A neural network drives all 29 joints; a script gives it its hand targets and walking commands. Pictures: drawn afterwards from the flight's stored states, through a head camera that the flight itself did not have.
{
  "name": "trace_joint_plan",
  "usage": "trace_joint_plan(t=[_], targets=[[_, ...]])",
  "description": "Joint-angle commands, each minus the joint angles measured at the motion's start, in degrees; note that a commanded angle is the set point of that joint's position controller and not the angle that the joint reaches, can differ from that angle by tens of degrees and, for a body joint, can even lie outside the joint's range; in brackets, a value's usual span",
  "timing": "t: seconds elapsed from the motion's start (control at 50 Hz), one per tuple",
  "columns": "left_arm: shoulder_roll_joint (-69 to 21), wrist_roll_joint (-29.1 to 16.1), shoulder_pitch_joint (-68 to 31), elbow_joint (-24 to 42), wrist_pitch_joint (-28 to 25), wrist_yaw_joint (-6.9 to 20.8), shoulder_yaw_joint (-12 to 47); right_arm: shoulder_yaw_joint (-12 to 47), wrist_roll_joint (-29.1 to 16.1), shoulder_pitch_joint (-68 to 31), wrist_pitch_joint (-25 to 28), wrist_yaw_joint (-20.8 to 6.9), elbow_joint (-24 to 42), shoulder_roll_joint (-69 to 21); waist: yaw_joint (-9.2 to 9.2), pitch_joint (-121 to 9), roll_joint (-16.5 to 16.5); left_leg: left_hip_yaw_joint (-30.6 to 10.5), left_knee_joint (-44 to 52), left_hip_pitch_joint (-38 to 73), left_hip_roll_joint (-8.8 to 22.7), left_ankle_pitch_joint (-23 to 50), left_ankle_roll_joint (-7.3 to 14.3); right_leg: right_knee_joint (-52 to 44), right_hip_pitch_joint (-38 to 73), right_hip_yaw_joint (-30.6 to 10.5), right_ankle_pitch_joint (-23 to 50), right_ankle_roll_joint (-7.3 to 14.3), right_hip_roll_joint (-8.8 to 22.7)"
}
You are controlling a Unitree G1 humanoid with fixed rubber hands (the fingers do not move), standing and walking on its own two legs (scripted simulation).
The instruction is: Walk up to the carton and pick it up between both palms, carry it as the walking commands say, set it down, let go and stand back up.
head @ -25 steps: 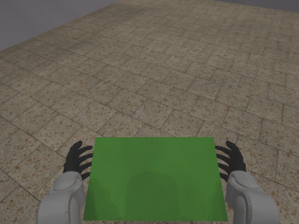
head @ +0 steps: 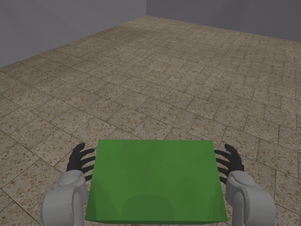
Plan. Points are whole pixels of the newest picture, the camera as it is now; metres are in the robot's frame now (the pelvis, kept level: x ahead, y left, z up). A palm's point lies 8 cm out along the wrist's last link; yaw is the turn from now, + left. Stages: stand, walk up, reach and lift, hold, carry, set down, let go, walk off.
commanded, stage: carry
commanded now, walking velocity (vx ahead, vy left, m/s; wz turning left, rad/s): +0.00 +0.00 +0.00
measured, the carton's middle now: (154, 185) +0.27 +0.00 +0.00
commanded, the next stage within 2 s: none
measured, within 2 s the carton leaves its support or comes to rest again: neither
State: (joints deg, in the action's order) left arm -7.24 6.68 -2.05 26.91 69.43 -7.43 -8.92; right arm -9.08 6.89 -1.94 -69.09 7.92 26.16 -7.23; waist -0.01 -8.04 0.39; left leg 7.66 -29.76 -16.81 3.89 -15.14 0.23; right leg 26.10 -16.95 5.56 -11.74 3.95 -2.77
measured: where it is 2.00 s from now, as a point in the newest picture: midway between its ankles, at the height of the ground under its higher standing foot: outside the picture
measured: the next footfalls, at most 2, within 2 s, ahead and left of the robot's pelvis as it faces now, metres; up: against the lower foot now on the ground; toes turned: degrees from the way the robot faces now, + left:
none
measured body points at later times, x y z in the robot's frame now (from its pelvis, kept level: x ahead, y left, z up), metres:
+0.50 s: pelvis +0.02 +0.00 +0.00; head -0.01 +0.01 +0.45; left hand +0.27 +0.19 +0.08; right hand +0.27 -0.18 +0.08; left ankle +0.00 +0.11 -0.74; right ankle +0.02 -0.07 -0.74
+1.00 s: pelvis +0.03 +0.01 +0.00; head +0.01 +0.01 +0.45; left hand +0.30 +0.20 +0.06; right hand +0.30 -0.17 +0.06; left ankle +0.00 +0.11 -0.74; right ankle +0.02 -0.07 -0.74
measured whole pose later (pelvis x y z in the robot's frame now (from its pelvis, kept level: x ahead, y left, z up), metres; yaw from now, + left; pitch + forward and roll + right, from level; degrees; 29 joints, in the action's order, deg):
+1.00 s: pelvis +0.03 +0.01 +0.00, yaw +1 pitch +3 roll +0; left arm -7.2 8.3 -3.6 12.0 54.6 -4.9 -11.3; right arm -10.9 8.8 -4.3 -54.3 5.5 10.5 -7.2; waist 0.0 -7.7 -0.3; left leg 7.6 -30.8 -15.6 2.6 -18.4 0.8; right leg 29.3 -16.6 5.5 -16.2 2.9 -1.4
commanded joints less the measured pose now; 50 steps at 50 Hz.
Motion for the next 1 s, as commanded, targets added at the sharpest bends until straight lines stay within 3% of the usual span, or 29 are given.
trace_joint_plan(t=[0.0, 0.16, 0.42, 0.72, 0.98], targets=[[-45.88, -22.46, -24.55, 3.05, 0.14, 13.18, 42.64, 43.42, -23.32, -25.88, -0.03, -13.92, 4.82, -44.52, -0.04, -7.22, -0.36, -6.41, 5.49, -0.28, 6.01, 0.60, 0.29, -3.81, 5.86, -9.57, 9.10, -0.50, 9.62], [-45.82, -22.56, -23.55, 4.23, -0.69, 13.14, 43.13, 44.05, -23.45, -24.55, 0.73, -13.91, 5.78, -44.47, -0.07, -8.95, -0.57, -6.42, 4.78, 0.68, 5.81, 3.18, 0.32, -2.03, 6.93, -9.32, 13.91, -0.31, 9.75], [-44.06, -21.33, -23.49, 1.32, -1.89, 13.33, 41.64, 42.35, -21.91, -24.46, 1.99, -14.14, 2.54, -43.00, -0.13, -8.34, -0.85, -6.58, 4.66, 1.06, 5.64, 4.46, 0.33, -1.40, 6.32, -8.83, 13.87, -0.66, 9.45], [-42.73, -17.46, -26.54, -8.49, -10.26, 14.82, 37.06, 37.90, -17.69, -27.93, 10.47, -15.62, -8.33, -42.74, -0.13, -10.17, -0.97, -6.84, 4.09, 2.46, 5.00, 7.24, 0.72, -0.07, 6.61, -8.54, 15.45, -0.77, 9.18], [-41.07, -16.11, -25.83, -12.28, -15.74, 15.26, 35.27, 36.03, -16.49, -27.11, 15.82, -15.94, -12.01, -41.03, -0.08, -9.89, -0.80, -7.38, 3.03, 3.43, 4.94, 8.83, 0.91, 0.81, 7.09, -8.28, 16.11, -0.74, 9.10]])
